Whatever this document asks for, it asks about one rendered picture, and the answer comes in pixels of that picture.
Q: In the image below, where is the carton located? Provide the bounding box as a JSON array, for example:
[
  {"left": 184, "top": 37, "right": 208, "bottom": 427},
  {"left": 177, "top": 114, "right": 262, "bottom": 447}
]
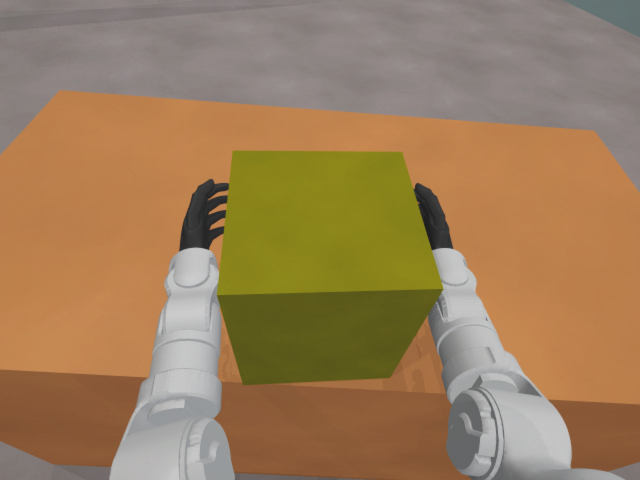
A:
[{"left": 217, "top": 151, "right": 443, "bottom": 385}]

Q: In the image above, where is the left robot hand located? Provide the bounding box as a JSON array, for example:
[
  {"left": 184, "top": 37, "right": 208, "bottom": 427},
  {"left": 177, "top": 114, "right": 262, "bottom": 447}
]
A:
[{"left": 179, "top": 179, "right": 229, "bottom": 252}]

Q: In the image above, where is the robot left forearm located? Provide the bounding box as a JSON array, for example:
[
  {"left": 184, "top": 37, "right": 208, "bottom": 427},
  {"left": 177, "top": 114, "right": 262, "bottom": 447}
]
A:
[{"left": 109, "top": 248, "right": 222, "bottom": 480}]

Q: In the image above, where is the right robot upper arm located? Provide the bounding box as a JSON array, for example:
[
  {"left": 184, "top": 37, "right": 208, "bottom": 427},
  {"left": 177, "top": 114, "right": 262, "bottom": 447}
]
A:
[{"left": 446, "top": 386, "right": 625, "bottom": 480}]

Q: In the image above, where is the left robot upper arm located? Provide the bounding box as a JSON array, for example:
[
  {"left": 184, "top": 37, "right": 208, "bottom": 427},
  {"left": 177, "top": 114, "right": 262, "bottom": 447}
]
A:
[{"left": 111, "top": 415, "right": 235, "bottom": 480}]

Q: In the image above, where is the pedestal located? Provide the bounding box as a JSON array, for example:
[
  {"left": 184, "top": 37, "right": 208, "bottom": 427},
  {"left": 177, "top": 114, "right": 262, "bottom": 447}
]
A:
[{"left": 0, "top": 90, "right": 640, "bottom": 480}]

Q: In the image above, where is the right robot hand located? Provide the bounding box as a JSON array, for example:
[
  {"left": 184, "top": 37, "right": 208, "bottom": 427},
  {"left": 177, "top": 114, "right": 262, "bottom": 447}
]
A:
[{"left": 414, "top": 183, "right": 453, "bottom": 250}]

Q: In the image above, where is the robot right forearm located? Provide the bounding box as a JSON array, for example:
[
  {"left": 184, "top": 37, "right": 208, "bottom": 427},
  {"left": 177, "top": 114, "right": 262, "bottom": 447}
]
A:
[{"left": 428, "top": 248, "right": 572, "bottom": 465}]

